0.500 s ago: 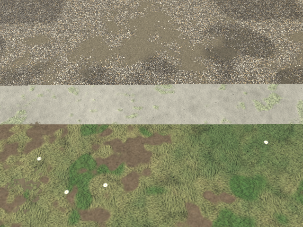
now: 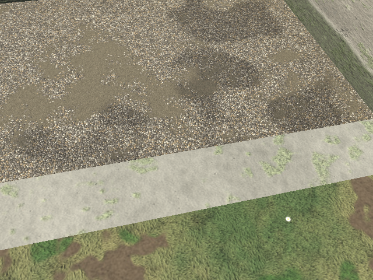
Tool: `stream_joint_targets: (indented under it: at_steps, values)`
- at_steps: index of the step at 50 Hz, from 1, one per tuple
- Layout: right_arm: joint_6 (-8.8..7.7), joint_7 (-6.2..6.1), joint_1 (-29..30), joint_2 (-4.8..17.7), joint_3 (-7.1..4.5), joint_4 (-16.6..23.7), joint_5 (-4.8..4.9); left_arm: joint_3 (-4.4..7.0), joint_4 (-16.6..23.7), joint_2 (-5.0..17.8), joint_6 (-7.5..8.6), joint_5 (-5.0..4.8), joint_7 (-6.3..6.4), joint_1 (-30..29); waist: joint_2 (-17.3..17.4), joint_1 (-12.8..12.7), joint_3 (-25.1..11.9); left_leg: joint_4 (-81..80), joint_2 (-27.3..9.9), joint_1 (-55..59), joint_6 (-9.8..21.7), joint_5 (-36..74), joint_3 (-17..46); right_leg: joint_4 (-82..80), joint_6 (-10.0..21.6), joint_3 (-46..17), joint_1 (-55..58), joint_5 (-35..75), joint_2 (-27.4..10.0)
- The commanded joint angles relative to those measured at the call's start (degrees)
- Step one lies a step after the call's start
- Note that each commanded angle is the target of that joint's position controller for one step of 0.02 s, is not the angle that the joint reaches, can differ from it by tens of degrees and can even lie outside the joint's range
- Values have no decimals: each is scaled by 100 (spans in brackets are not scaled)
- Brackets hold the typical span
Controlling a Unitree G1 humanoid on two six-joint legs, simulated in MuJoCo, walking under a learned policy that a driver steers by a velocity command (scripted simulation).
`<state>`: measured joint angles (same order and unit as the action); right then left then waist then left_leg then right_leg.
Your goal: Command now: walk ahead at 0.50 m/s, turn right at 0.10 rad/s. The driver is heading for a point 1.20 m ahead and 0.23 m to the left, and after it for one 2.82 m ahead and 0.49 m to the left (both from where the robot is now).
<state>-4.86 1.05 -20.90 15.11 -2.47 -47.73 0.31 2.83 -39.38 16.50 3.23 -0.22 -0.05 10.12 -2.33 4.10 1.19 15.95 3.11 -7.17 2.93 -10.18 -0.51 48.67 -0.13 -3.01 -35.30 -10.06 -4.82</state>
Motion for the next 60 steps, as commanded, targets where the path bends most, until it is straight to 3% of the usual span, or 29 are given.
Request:
stream_joint_targets:
  at_steps: [1,7,10,11,12,13,14,15,17,19,22,27,29,32,34,35,36,37,38,39,40,41,42,45,50,53,57,59,60]
  values:
    - [-60,-48,248,1039,-234,344,60,-10,443,144,120,-14,-55,-484,677,-43,49,-796,-1365,-40,888,1062,868,-966,-59,93,84,912,8]
    - [91,-76,-220,1162,-258,35,120,20,684,287,188,-90,-202,-1220,704,70,231,-470,-1704,562,725,1261,875,-1837,137,161,351,868,203]
    - [175,-115,-113,1213,-262,7,142,198,434,623,213,-32,-182,-314,658,-537,-300,713,-1504,553,471,2873,641,-2294,455,382,1929,616,461]
    - [168,-119,-75,1020,-174,80,79,332,219,924,211,16,-122,615,491,-970,-971,1919,-1210,-133,283,2596,454,-2157,689,52,3415,702,99]
    - [84,-103,-424,454,16,295,-34,470,131,1522,170,127,-59,1413,-683,-1063,-1933,4109,-464,-2199,-114,346,32,-2098,1359,-1989,5678,516,-1429]
    - [-12,-95,-590,444,43,242,74,415,42,1284,120,48,-71,1596,-1359,-1066,-2370,5234,-127,-3232,-187,-2324,554,-2866,1791,-3639,5930,-522,-1980]
    - [-50,-79,-168,1014,-129,296,215,294,33,921,125,10,-71,1298,-738,-1090,-1439,5664,-447,-3693,-145,-2049,801,-3064,1532,-3042,5184,-1011,-1761]
    - [-51,-71,191,1037,-153,387,244,226,52,728,133,4,-68,930,-540,-943,-866,5548,-698,-3704,-119,-1534,666,-3222,1330,-2264,4446,-934,-1520]
    - [65,-102,315,892,-196,368,133,129,26,397,214,53,-106,310,-411,-579,-240,5034,-1009,-3262,-198,-820,639,-3683,1130,-1281,3268,-247,-1077]
    - [210,-84,80,584,-170,267,147,162,-86,365,303,79,-122,153,-384,-364,-143,4937,-1049,-2849,-285,-449,654,-3998,1131,-701,2727,312,-956]
    - [286,-113,353,489,-187,395,121,229,-304,476,374,124,-77,212,-120,-346,47,4529,-1011,-3205,-382,195,808,-4126,1170,-43,2690,1115,-959]
    - [228,45,1006,265,-111,593,53,229,-555,565,296,93,21,366,-25,-551,173,2927,-881,-2913,-280,1806,359,-3899,944,991,2735,1862,-720]
    - [246,116,1413,207,-69,795,46,250,-694,676,240,53,51,609,46,-711,325,2644,-854,-2959,-206,1741,180,-3782,951,1073,2919,1957,-882]
    - [271,222,1682,250,-85,1093,-9,276,-797,809,65,-47,124,698,-21,-713,371,2217,-606,-2945,-44,1041,-197,-3062,836,1235,3402,3502,-1023]
    - [344,181,1044,452,-197,1031,-92,348,-703,1060,-69,-99,237,520,-253,-367,-23,2191,-145,-2125,87,381,-635,-1921,684,1367,3497,5255,-934]
    - [363,132,294,646,-315,897,-95,323,-666,1042,-118,-137,276,412,-245,32,-457,1873,33,-1124,237,690,-666,-896,508,1434,3244,5191,-755]
    - [362,8,-282,1102,-498,839,-63,280,-603,932,-83,-129,280,346,215,401,-846,1214,-186,104,575,2608,-96,657,92,1498,2411,3699,-364]
    - [401,-140,-181,1755,-557,900,-25,53,-465,121,10,256,205,942,1986,-214,-1443,1823,-1704,1822,1394,6108,1756,2980,-314,1341,544,-2692,553]
    - [393,-57,-41,1606,-427,1238,-172,43,-490,495,103,110,102,1445,1590,-216,-2883,1350,-2671,2271,2360,5666,3648,4026,-384,-181,164,-3173,850]
    - [429,9,294,1274,-391,1357,-147,178,-435,932,42,-67,125,811,693,0,-2507,1023,-2364,1698,2103,4538,3088,3866,-285,-429,12,-2736,544]
    - [446,0,584,968,-309,1304,-75,175,-289,837,-37,-120,217,420,412,-118,-1624,878,-2058,1004,1769,3469,2610,3483,-241,-257,-321,-2352,394]
    - [449,-37,788,805,-270,1334,-24,167,-324,693,-121,-63,320,289,165,-259,-1050,724,-1777,255,1522,2852,2294,3018,-269,-244,-305,-2064,244]
    - [450,-72,892,786,-272,1372,-58,198,-323,701,-214,-40,375,358,312,-418,-836,563,-1577,-358,1451,2460,2119,2673,-285,-279,13,-1833,209]
    - [468,-117,829,871,-327,1421,-177,204,-311,567,-361,32,365,489,603,-596,-813,416,-1301,-926,1462,2423,1901,1815,-379,-185,544,-1474,362]
    - [697,-303,819,974,-383,1552,-61,182,-168,460,-448,24,360,41,690,-485,-972,432,-1138,-918,1297,1110,2157,960,-528,-295,584,-922,428]
    - [814,-372,961,863,-345,1657,-96,150,-112,394,-425,8,277,-143,925,-425,-768,370,-1028,-1123,1129,-7,2321,365,-488,-261,759,-808,422]
    - [864,-357,846,733,-270,1608,-82,135,-89,408,-275,-2,144,-40,1227,-323,-738,556,-1090,-1006,957,-21,2611,-698,-252,-92,1401,-864,412]
    - [861,-352,834,584,-203,1508,22,126,-193,356,-207,98,62,293,1087,-549,-683,794,-842,-1279,584,-322,2469,-2225,18,-35,2319,238,330]
    - [840,-369,490,356,-153,1423,-15,173,-181,679,-198,260,59,381,267,-369,-727,1637,-309,-1546,197,-1123,1937,-2679,301,-948,2687,762,-511]
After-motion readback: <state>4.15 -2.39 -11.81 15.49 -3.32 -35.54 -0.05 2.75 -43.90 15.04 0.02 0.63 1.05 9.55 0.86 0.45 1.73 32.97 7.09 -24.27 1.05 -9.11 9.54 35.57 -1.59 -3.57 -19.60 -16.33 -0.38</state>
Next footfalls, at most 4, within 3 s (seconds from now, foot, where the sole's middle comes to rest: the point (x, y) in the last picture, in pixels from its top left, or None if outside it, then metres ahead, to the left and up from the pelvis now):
0.22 right None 0.29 -0.16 -0.79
0.72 left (150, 268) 0.53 0.10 -0.79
1.18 right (214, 249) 0.59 -0.13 -0.79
1.52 left None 0.40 0.06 -0.79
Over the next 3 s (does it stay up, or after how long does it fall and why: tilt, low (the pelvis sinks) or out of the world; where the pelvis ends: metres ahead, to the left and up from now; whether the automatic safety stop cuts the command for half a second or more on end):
stays up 0.70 0.09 -0.01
